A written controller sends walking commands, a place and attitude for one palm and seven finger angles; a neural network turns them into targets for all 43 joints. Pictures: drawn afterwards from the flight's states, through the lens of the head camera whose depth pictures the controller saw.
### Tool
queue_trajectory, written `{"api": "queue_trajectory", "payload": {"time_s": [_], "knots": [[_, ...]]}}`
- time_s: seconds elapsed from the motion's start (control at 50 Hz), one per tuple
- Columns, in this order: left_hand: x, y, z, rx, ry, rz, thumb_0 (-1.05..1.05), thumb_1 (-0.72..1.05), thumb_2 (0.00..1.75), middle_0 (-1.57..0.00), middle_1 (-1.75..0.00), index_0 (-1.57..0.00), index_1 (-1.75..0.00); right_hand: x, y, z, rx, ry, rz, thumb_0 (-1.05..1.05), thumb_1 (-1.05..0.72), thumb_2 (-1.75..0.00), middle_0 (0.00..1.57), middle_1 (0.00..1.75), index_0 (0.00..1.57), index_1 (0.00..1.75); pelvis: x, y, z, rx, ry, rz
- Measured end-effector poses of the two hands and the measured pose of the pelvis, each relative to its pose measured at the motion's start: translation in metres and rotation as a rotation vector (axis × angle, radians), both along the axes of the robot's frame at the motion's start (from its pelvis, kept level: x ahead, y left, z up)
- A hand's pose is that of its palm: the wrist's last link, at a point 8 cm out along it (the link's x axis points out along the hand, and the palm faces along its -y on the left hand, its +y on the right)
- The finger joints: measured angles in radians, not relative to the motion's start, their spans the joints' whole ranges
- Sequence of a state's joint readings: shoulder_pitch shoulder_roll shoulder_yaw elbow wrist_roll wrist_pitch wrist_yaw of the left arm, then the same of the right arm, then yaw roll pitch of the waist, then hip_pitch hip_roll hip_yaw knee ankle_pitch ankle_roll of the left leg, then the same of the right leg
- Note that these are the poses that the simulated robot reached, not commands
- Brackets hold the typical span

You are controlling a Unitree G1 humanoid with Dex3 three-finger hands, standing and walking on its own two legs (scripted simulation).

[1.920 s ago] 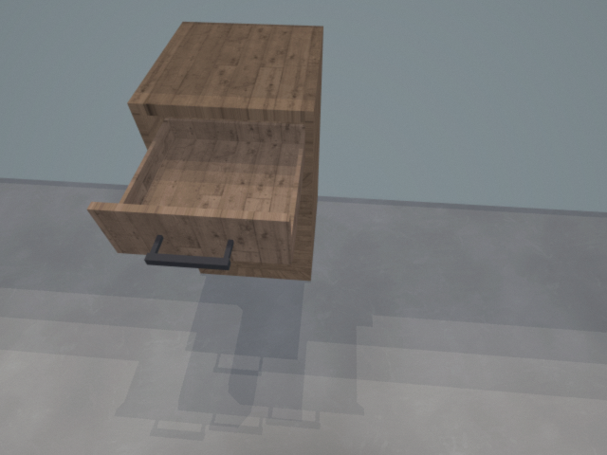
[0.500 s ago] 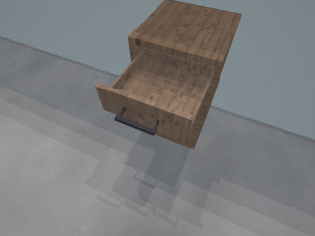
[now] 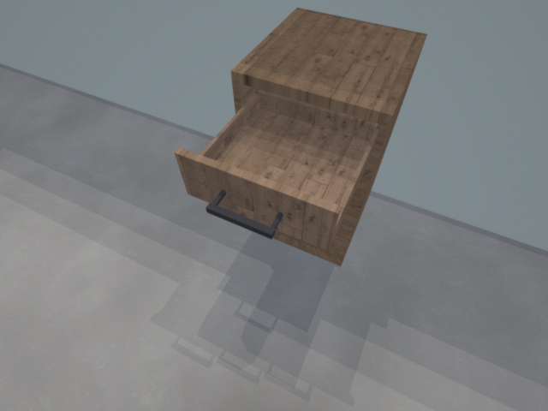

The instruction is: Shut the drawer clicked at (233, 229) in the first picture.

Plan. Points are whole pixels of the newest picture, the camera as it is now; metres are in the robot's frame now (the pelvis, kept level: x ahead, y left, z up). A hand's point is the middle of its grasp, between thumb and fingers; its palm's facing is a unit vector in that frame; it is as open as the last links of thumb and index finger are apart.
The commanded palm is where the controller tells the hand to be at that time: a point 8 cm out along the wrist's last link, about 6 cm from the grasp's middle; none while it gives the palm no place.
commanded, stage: look at it before walking up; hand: left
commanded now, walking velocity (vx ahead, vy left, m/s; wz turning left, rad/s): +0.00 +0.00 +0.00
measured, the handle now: (244, 213) +0.51 +0.10 -0.12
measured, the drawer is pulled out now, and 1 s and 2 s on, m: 0.30 0.30 0.30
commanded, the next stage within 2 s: turn to face it in 0.02 s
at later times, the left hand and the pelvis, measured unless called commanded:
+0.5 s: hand out of the picture +0.05 +0.19 -0.18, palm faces -0.07 -0.97 -0.25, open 7.4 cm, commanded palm none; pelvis -0.01 -0.01 -0.01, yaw -8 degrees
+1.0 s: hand out of the picture +0.11 +0.16 -0.18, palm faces -0.29 -0.93 -0.24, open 7.4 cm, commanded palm none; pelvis -0.02 -0.01 -0.01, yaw -19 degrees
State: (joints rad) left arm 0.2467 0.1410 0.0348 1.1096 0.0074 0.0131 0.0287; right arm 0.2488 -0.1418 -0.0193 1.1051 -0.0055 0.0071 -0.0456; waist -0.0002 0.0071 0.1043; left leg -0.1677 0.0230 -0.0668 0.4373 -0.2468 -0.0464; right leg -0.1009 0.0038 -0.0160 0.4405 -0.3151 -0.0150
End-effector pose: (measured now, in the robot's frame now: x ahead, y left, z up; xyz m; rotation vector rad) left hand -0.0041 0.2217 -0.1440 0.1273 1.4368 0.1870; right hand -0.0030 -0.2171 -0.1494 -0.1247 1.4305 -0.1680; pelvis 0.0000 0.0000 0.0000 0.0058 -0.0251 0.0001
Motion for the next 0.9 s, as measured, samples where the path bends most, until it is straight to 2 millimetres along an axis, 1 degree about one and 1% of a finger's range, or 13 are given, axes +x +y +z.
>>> {"api": "queue_trajectory", "payload": {"time_s": [0.08, 0.16, 0.24, 0.3, 0.34, 0.4, 0.52, 0.6, 0.68, 0.74, 0.8, 0.86, 0.9], "knots": [[-0.009, -0.004, -0.001, -0.01, 0.023, 0.007, 0.0, 0.9, 0.9, -0.2, -0.3, -0.2, -0.3, 0.001, -0.002, 0.002, -0.006, -0.001, 0.004, 0.01, -0.92, -0.9, 0.2, 0.3, 0.2, 0.3, 0.0, -0.001, 0.001, -0.001, 0.001, -0.001], [-0.014, -0.007, -0.001, -0.015, 0.034, 0.009, 0.0, 0.9, 0.9, -0.2, -0.3, -0.2, -0.3, 0.0, -0.002, 0.003, -0.009, 0.003, 0.005, 0.01, -0.92, -0.9, 0.2, 0.3, 0.2, 0.3, 0.0, -0.002, 0.001, -0.002, 0.001, -0.003], [-0.013, -0.006, -0.002, -0.017, 0.043, 0.004, 0.0, 0.9, 0.9, -0.2, -0.3, -0.2, -0.3, -0.003, -0.004, 0.001, -0.016, 0.004, -0.014, 0.01, -0.92, -0.9, 0.2, 0.3, 0.2, 0.3, -0.001, -0.002, 0.0, -0.005, 0.004, -0.029], [-0.007, -0.001, -0.004, -0.013, 0.05, -0.016, 0.0, 0.9, 0.9, -0.2, -0.3, -0.2, -0.3, -0.006, -0.007, 0.0, -0.026, -0.006, -0.05, 0.01, -0.91, -0.9, 0.2, 0.3, 0.2, 0.3, -0.004, -0.002, -0.003, -0.006, 0.007, -0.061], [0.0, 0.003, -0.005, -0.005, 0.047, -0.037, 0.0, 0.9, 0.9, -0.2, -0.3, -0.2, -0.3, -0.008, -0.01, -0.001, -0.035, -0.017, -0.076, 0.01, -0.91, -0.9, 0.2, 0.3, 0.2, 0.3, -0.005, -0.002, -0.005, -0.005, 0.01, -0.084], [0.016, 0.01, -0.006, 0.013, 0.025, -0.072, 0.0, 0.9, 0.9, -0.2, -0.3, -0.2, -0.3, -0.012, -0.015, -0.003, -0.048, -0.034, -0.109, 0.01, -0.91, -0.9, 0.2, 0.3, 0.2, 0.3, -0.008, -0.003, -0.007, -0.001, 0.016, -0.113], [0.062, 0.018, -0.002, 0.056, -0.075, -0.149, 0.0, 0.9, 0.9, -0.2, -0.3, -0.2, -0.3, -0.018, -0.031, -0.007, -0.067, -0.054, -0.15, 0.01, -0.91, -0.9, 0.2, 0.3, 0.2, 0.3, -0.013, -0.006, -0.012, 0.002, 0.027, -0.149], [0.087, 0.021, 0.002, 0.065, -0.14, -0.188, 0.0, 0.9, 0.9, -0.2, -0.3, -0.2, -0.3, -0.013, -0.037, -0.003, -0.094, -0.081, -0.169, 0.01, -0.91, -0.9, 0.2, 0.3, 0.2, 0.3, -0.015, 0.0, -0.011, -0.001, 0.028, -0.168], [0.107, 0.024, -0.001, 0.052, -0.164, -0.229, 0.0, 0.9, 0.9, -0.2, -0.3, -0.2, -0.3, -0.004, -0.036, 0.006, -0.132, -0.157, -0.187, 0.01, -0.91, -0.9, 0.2, 0.3, 0.2, 0.3, -0.014, 0.008, -0.011, 0.002, 0.025, -0.221], [0.12, 0.02, 0.001, 0.043, -0.172, -0.266, 0.0, 0.9, 0.9, -0.2, -0.3, -0.2, -0.3, -0.007, -0.032, 0.012, -0.131, -0.185, -0.187, 0.01, -0.91, -0.9, 0.2, 0.3, 0.2, 0.3, -0.016, 0.008, -0.008, 0.0, 0.024, -0.252], [0.132, 0.008, 0.007, 0.026, -0.196, -0.291, 0.0, 0.91, 0.9, -0.2, -0.3, -0.2, -0.3, -0.016, -0.028, 0.012, -0.11, -0.165, -0.184, 0.0, -0.91, -0.9, 0.2, 0.3, 0.2, 0.3, -0.019, 0.004, -0.004, -0.009, 0.028, -0.267], [0.139, -0.007, 0.01, 0.013, -0.227, -0.324, 0.0, 0.91, 0.9, -0.2, -0.3, -0.2, -0.3, -0.028, -0.03, 0.004, -0.08, -0.133, -0.199, 0.0, -0.91, -0.9, 0.2, 0.3, 0.2, 0.3, -0.022, -0.003, -0.006, -0.018, 0.033, -0.283], [0.14, -0.013, 0.004, 0.021, -0.25, -0.353, 0.0, 0.9, 0.9, -0.2, -0.3, -0.2, -0.3, -0.035, -0.035, -0.007, -0.064, -0.123, -0.231, 0.0, -0.91, -0.9, 0.2, 0.3, 0.2, 0.3, -0.023, -0.01, -0.015, 0.013, 0.041, -0.296]]}}
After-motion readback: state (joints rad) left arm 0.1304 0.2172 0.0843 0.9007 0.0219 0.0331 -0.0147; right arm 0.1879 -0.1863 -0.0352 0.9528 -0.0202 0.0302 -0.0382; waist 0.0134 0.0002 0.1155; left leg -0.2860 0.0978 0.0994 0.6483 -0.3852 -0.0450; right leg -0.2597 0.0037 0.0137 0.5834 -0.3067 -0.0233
